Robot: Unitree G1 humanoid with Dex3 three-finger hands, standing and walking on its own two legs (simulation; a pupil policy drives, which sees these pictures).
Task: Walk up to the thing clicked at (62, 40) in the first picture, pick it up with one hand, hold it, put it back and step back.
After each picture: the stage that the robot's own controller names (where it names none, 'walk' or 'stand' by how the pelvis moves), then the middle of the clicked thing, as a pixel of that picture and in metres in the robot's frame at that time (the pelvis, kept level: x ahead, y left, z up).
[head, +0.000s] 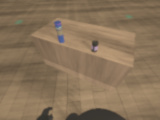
stand; (59, 32) +0.87 +0.40 +0.00
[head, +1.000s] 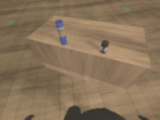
walk; (61, 33) +0.76 +0.32 +0.03
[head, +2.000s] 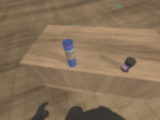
stand; (70, 54) +0.47 +0.17 +0.03
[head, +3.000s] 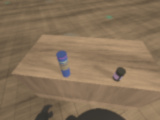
stand; (64, 65) +0.41 +0.23 +0.00
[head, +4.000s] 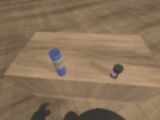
stand; (58, 64) +0.39 +0.25 +0.02
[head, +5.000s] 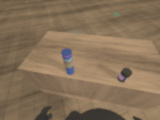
stand; (68, 63) +0.42 +0.20 +0.00
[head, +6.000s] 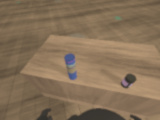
stand; (71, 68) +0.39 +0.18 -0.01
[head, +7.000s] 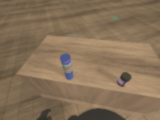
stand; (67, 68) +0.39 +0.20 -0.01
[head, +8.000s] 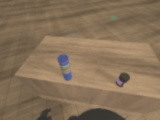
stand; (65, 69) +0.38 +0.21 -0.01
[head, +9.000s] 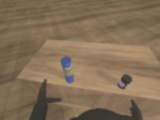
rise first; (68, 71) +0.37 +0.20 +0.00
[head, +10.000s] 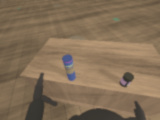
go down; (69, 69) +0.39 +0.20 +0.00
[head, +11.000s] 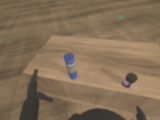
go down; (71, 67) +0.39 +0.20 +0.00
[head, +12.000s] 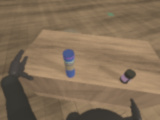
go down; (69, 65) +0.39 +0.17 +0.02
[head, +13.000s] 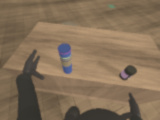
close in; (66, 61) +0.40 +0.18 +0.04
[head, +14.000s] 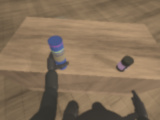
close; (59, 55) +0.41 +0.19 +0.08
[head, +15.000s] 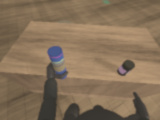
lift; (59, 65) +0.35 +0.20 +0.07
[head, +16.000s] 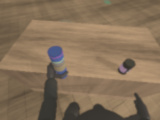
lift; (59, 65) +0.35 +0.20 +0.07
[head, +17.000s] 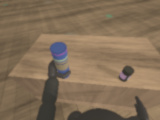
hold; (62, 63) +0.31 +0.18 +0.16
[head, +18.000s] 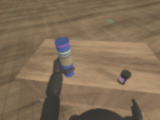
hold; (66, 60) +0.34 +0.17 +0.17
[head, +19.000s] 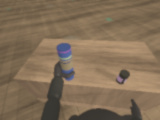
hold; (66, 64) +0.33 +0.16 +0.14
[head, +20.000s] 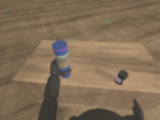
crouch; (63, 62) +0.33 +0.18 +0.16
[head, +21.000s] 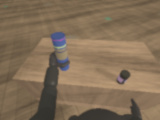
lower; (61, 54) +0.38 +0.20 +0.17
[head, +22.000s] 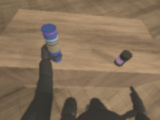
lower; (53, 46) +0.46 +0.21 +0.09
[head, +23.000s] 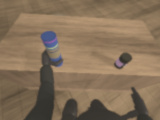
lower; (54, 52) +0.43 +0.21 +0.09
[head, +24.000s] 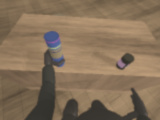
lower; (56, 52) +0.43 +0.20 +0.09
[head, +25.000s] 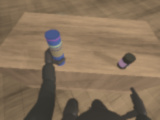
lower; (57, 50) +0.43 +0.20 +0.09
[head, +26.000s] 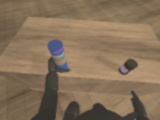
open; (60, 58) +0.39 +0.19 +0.07
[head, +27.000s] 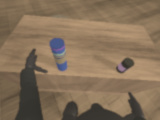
sink last; (60, 57) +0.40 +0.19 +0.07
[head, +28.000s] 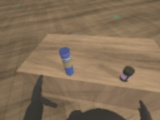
stand; (67, 63) +0.41 +0.21 +0.04
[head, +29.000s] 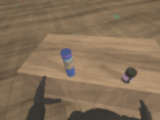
stand; (68, 64) +0.40 +0.20 +0.04
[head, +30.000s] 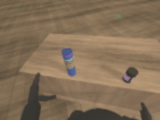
stand; (69, 63) +0.40 +0.20 +0.04
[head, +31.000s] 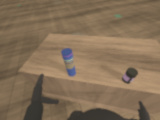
stand; (69, 64) +0.40 +0.20 +0.04
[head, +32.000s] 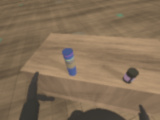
stand; (70, 63) +0.41 +0.20 +0.04
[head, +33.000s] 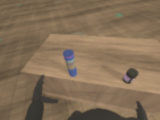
stand; (71, 64) +0.40 +0.19 +0.02
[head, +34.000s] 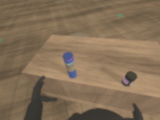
stand; (70, 66) +0.39 +0.20 +0.00
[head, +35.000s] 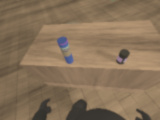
walk; (66, 52) +0.50 +0.22 +0.02
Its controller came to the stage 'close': yes
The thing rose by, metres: 0.18
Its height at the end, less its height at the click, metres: +0.00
